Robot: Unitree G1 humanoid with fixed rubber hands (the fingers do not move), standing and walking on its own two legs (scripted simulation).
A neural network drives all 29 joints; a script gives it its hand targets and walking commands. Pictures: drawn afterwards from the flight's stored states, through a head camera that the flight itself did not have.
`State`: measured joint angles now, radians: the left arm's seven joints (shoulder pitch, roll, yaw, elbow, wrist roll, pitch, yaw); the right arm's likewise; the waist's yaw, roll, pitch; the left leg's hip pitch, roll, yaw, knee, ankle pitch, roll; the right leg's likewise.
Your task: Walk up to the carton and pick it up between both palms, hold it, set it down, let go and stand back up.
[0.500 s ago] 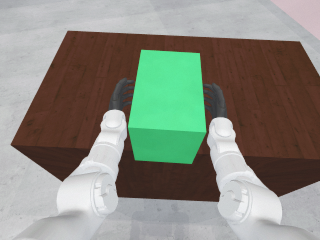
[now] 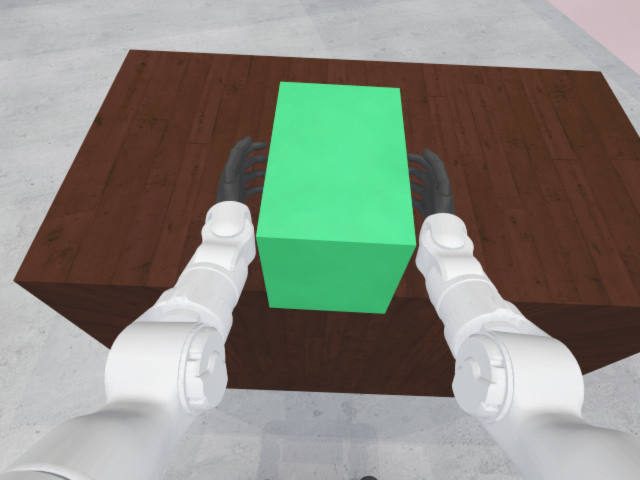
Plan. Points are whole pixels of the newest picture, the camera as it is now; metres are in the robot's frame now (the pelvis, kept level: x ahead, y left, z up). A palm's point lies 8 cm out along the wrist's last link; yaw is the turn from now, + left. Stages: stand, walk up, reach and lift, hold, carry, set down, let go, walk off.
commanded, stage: set down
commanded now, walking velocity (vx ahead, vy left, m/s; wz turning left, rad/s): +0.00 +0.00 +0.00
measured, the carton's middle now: (333, 199) +0.48 +0.01 +0.03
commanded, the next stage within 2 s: none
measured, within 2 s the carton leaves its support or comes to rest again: neither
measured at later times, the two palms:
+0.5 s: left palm (199, 234) +0.39 +0.17 +0.06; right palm (471, 236) +0.40 -0.16 +0.07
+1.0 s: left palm (208, 279) +0.33 +0.15 +0.05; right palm (478, 284) +0.34 -0.16 +0.05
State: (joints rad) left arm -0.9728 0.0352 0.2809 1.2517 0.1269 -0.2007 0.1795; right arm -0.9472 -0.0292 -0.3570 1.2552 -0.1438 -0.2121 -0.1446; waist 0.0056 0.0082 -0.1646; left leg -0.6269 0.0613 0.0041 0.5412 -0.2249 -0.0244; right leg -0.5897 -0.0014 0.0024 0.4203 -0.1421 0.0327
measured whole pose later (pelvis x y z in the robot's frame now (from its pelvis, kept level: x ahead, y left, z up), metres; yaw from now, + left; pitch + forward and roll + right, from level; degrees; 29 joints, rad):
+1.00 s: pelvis -0.02 -0.01 +0.01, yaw +2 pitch +4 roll -1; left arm -0.41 0.06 0.06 0.57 -0.06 0.07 0.09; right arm -0.41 -0.08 -0.01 0.65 0.16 -0.08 -0.17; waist 0.00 0.00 -0.01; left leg -0.32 0.05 -0.01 0.45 -0.19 -0.04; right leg -0.31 -0.01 -0.01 0.40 -0.15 0.02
